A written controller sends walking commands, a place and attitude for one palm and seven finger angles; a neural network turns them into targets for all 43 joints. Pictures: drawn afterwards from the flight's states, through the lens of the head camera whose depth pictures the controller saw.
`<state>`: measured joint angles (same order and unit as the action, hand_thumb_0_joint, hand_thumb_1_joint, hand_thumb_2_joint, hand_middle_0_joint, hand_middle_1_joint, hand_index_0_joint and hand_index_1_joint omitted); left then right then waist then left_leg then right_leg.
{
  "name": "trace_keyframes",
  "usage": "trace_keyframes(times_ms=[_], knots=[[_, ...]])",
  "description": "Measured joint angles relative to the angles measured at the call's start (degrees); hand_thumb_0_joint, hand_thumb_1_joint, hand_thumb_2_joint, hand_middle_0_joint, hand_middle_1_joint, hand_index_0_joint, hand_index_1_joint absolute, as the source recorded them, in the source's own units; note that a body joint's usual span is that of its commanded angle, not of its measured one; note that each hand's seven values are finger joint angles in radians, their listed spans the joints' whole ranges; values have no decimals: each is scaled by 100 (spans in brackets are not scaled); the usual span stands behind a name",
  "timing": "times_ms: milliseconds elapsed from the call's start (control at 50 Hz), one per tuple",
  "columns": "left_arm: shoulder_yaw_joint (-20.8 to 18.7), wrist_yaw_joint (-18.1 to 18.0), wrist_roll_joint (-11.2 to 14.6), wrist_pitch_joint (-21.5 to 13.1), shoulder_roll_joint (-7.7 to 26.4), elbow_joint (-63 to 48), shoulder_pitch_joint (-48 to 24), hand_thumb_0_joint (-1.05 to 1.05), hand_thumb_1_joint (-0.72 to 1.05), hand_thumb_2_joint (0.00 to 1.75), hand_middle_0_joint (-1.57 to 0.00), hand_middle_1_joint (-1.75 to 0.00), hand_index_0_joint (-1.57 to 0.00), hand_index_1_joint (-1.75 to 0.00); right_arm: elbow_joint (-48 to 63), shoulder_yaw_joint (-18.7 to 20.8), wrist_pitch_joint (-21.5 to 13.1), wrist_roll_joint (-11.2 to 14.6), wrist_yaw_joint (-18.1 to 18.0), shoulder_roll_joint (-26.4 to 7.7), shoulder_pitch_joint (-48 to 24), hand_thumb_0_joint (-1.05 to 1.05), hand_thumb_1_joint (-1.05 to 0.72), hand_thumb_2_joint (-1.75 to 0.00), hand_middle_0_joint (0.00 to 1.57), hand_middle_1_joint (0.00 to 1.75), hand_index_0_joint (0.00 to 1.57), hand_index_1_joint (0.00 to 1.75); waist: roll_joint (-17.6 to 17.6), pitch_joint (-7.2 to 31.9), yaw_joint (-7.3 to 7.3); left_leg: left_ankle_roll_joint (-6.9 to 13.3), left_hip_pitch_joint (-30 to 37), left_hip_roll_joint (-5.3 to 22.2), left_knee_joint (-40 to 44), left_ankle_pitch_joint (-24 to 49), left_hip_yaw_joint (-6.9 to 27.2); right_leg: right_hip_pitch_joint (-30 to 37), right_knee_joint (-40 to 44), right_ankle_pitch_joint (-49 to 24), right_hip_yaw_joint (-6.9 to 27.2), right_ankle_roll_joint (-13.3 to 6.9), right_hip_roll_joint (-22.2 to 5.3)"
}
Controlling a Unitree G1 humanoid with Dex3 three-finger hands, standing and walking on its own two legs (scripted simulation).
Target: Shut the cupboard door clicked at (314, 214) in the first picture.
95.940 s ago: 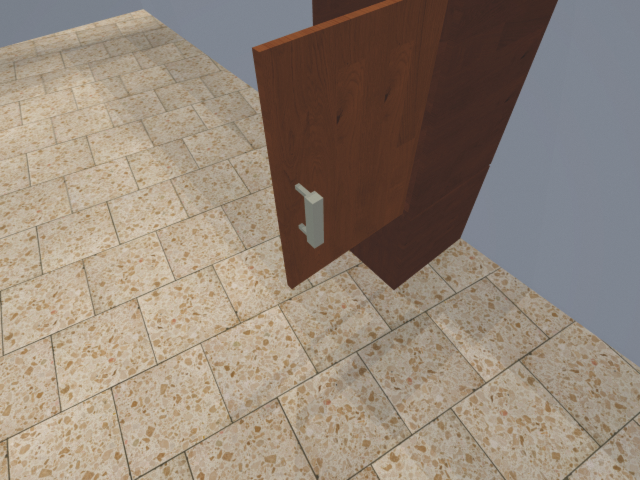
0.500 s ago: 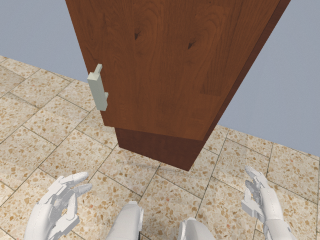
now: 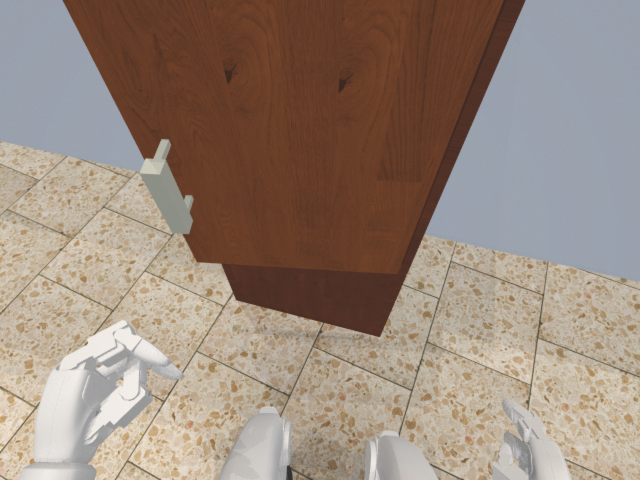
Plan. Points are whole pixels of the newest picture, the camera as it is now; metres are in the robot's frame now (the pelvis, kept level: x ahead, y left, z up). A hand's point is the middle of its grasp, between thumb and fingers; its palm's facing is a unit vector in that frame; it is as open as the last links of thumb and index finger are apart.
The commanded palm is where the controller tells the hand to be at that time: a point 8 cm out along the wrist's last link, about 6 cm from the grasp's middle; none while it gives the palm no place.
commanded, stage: raise the hand and make a fist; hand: left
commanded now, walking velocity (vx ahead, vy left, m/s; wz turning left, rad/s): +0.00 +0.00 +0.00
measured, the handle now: (173, 187) +0.48 +0.25 +0.04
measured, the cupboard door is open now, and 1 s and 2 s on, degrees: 11 11 11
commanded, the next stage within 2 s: bring the fist close to the handle in 0.92 s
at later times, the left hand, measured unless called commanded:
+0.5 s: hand (138, 379) +0.22 +0.21 +0.04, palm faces -0.01 -1.00 -0.02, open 3.1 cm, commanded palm +0.20 +0.26 +0.05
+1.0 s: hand (156, 373) +0.23 +0.19 +0.05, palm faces -0.01 -1.00 -0.03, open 3.1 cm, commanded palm +0.20 +0.25 +0.05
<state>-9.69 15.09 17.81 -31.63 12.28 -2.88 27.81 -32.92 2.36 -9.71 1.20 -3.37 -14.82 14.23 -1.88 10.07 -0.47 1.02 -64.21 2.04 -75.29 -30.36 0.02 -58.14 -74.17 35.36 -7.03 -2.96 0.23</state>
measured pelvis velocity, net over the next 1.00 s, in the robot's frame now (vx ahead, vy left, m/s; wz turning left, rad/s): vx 0.00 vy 0.01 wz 0.00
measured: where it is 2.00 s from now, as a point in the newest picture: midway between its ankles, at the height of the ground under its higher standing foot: outside the picture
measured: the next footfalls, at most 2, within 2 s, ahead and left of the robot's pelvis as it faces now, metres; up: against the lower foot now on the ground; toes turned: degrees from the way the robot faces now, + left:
none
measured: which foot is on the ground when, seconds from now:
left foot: down 0.00-1.00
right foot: down 0.00-1.00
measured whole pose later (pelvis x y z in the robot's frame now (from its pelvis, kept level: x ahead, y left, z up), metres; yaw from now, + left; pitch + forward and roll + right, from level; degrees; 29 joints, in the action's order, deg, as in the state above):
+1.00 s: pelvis +0.00 +0.01 +0.00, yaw +0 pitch +19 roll -3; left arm -7.2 13.7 15.8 -26.0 13.8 0.0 21.8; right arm -28.7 -0.4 -6.9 0.9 -1.8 -14.0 12.7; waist -2.2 10.6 0.0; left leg 2.0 -64.4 1.9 -75.6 -30.6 0.2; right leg -57.7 -73.4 34.9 -7.1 -2.3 0.3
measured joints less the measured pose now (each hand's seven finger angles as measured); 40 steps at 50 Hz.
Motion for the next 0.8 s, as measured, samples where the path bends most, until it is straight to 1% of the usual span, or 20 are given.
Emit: trace_keyframes(times_ms=[40,80,140,220,260,320,380,420,460,540,580,620,720,760,800], knots=[[158,210,13,58,9,211,-152,2,90,90,-97,-115,-98,-114,44,12,-24,37,-34,-51,-90,1,-91,-90,20,30,20,30,12,-26,18,35,-116,0,-90,-12,-13,-112,-78,4,11,22,-6],[287,309,-32,253,48,344,-274,2,90,90,-101,-119,-102,-118,121,12,-40,57,-64,-45,-164,1,-91,-90,20,30,20,30,46,-47,32,67,-192,11,-149,-25,-34,-191,-125,-1,32,41,0],[331,168,-99,478,122,200,-309,2,90,90,-107,-125,-107,-124,247,-1,-34,35,-61,49,-249,1,-91,-90,20,30,20,30,92,-72,46,102,-190,27,-173,-43,-56,-186,-118,-21,56,64,14],[194,-270,-105,415,125,-241,-227,2,89,90,-114,-133,-115,-132,352,-82,43,-18,18,207,-303,1,-91,-90,20,30,20,30,82,-28,15,139,-41,10,-77,-34,-59,-12,26,-63,61,108,7],[146,-406,-129,367,88,-314,-222,2,90,90,-118,-137,-118,-136,388,-155,101,-37,68,249,-320,1,-91,-90,20,30,20,30,28,23,-6,160,28,-13,-17,-18,-46,81,116,-88,48,137,-8],[216,-389,-244,472,46,-136,-286,2,90,90,-122,-142,-123,-141,464,-277,177,-36,117,270,-333,1,-91,-90,20,30,20,30,-49,69,-34,198,92,-53,62,14,-41,168,218,-125,41,179,-40],[378,-223,-349,709,66,182,-391,2,90,90,-125,-146,-126,-145,557,-390,199,-29,112,268,-322,1,-90,-90,20,30,20,30,-53,53,-45,226,97,-74,103,43,-53,176,259,-153,50,205,-60],[429,-145,-372,800,110,304,-453,2,90,90,-127,-147,-127,-146,594,-436,182,-44,95,267,-304,1,-90,-90,21,30,20,30,-15,24,-41,232,69,-71,95,49,-57,146,252,-162,54,207,-58],[402,-147,-346,760,151,279,-495,2,90,90,-128,-148,-128,-147,596,-444,155,-69,85,263,-280,1,-90,-90,21,30,20,30,32,-7,-35,227,34,-63,64,40,-52,114,227,-157,50,202,-50],[194,-296,-255,455,218,-10,-581,2,90,90,-129,-149,-129,-149,494,-393,131,-117,114,217,-230,1,-90,-90,21,30,20,30,62,-22,-33,203,-11,-52,-10,6,-17,89,179,-129,20,187,-36],[108,-317,-212,373,220,-70,-629,2,90,90,-129,-150,-130,-149,438,-361,165,-114,150,175,-211,1,-90,-90,21,30,20,30,24,2,-24,201,-14,-55,-21,-4,-3,96,178,-119,7,187,-36],[91,-262,-196,438,206,-14,-650,2,90,90,-129,-150,-130,-149,409,-335,216,-83,172,137,-184,1,-90,-90,21,30,20,30,-18,38,-12,208,1,-57,-2,-4,-8,107,195,-120,12,192,-37],[267,-57,-226,896,176,314,-567,2,90,90,-129,-150,-130,-149,460,-308,274,-7,140,91,-88,1,-90,-90,20,30,20,30,-42,55,45,204,94,-50,119,30,-54,160,277,-151,60,186,-31],[301,-82,-228,901,176,326,-501,2,90,90,-129,-150,-130,-149,486,-301,252,-21,110,95,-52,1,-90,-90,20,30,20,30,-3,41,63,191,114,-37,139,36,-65,163,279,-153,74,171,-19],[279,-178,-223,755,186,236,-460,2,90,90,-130,-150,-130,-149,490,-287,214,-52,88,99,-27,1,-90,-90,20,30,20,30,33,28,65,170,103,-22,118,27,-54,149,254,-140,65,148,-3]])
